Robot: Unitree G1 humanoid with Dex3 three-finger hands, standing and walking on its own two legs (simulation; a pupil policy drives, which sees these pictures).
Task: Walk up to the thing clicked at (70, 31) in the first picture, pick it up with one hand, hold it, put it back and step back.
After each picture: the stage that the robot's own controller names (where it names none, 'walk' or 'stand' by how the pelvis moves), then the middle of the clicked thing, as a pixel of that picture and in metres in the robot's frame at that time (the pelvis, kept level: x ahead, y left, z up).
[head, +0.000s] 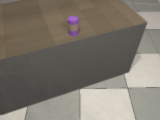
stand; (73, 26) +0.90 +0.08 -0.12
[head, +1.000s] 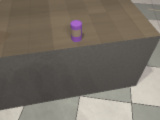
rise first; (76, 31) +0.81 +0.10 -0.10
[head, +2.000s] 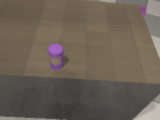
walk; (56, 57) +0.53 +0.17 -0.09
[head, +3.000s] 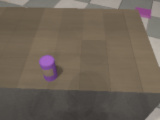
stand; (48, 68) +0.50 +0.19 -0.09
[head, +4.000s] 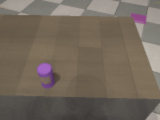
stand; (46, 76) +0.49 +0.20 -0.12
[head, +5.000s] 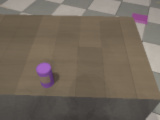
stand; (45, 75) +0.49 +0.20 -0.12
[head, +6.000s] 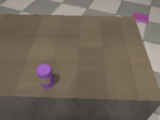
stand; (45, 76) +0.48 +0.20 -0.12
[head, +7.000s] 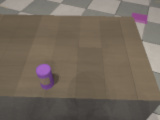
rise first; (45, 77) +0.48 +0.20 -0.12
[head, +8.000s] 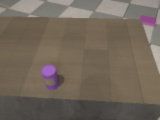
rise first; (50, 77) +0.48 +0.20 -0.12
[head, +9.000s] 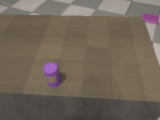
go down; (52, 75) +0.49 +0.20 -0.12
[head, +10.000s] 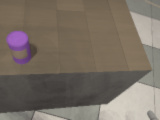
go down; (20, 48) +0.50 +0.18 -0.04
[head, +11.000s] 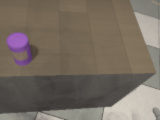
approach; (20, 50) +0.49 +0.19 -0.04
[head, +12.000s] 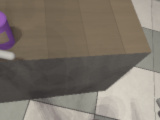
close in; out of the picture +0.52 +0.20 +0.00
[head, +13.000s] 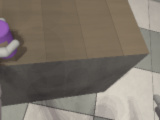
lift; (1, 40) +0.50 +0.19 +0.00
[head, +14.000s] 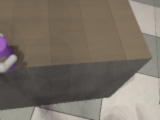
lift; (0, 55) +0.45 +0.21 +0.00
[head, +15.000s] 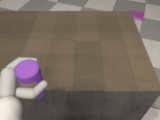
lift; (31, 80) +0.33 +0.17 +0.10
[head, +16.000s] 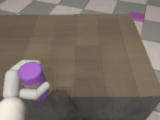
hold; (34, 82) +0.33 +0.16 +0.08
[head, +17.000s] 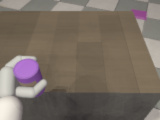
crouch; (31, 79) +0.33 +0.17 +0.10
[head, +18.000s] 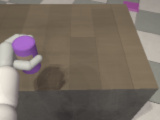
crouch; (27, 55) +0.42 +0.18 +0.09
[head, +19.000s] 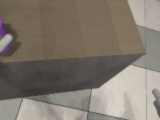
lower; out of the picture +0.51 +0.20 -0.01
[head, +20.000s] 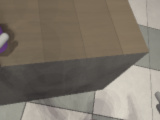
lower; out of the picture +0.51 +0.20 +0.00
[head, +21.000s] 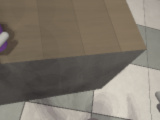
lower; out of the picture +0.52 +0.20 +0.01
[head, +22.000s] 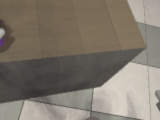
lower; out of the picture +0.53 +0.21 +0.01
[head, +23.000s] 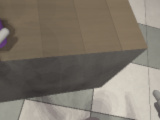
loosen; out of the picture +0.52 +0.20 +0.01
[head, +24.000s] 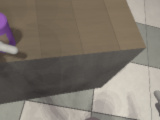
withdraw; out of the picture +0.52 +0.17 +0.01
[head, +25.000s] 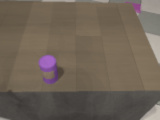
sink last; (49, 70) +0.46 +0.15 -0.06
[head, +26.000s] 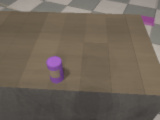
stand; (55, 70) +0.50 +0.16 -0.06
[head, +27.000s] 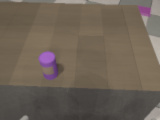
stand; (49, 66) +0.49 +0.17 -0.05
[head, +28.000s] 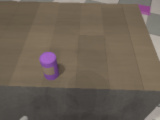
stand; (49, 66) +0.48 +0.17 -0.05
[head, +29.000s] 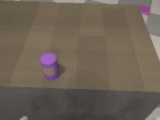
stand; (50, 67) +0.48 +0.16 -0.05
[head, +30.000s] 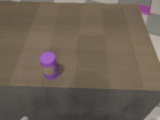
stand; (49, 66) +0.49 +0.17 -0.05
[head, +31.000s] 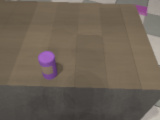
stand; (48, 65) +0.49 +0.16 -0.05
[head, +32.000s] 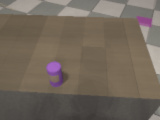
stand; (55, 74) +0.50 +0.16 -0.11
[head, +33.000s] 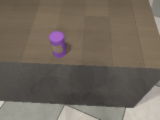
walk; (57, 45) +0.58 +0.13 -0.09
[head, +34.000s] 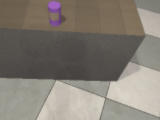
walk; (54, 14) +0.79 +0.18 -0.11
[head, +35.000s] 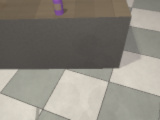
stand; (58, 5) +1.07 +0.25 -0.10
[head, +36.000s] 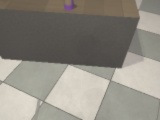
stand; (68, 0) +1.12 +0.15 -0.11
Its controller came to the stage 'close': yes
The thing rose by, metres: 0.22
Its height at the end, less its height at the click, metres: +0.00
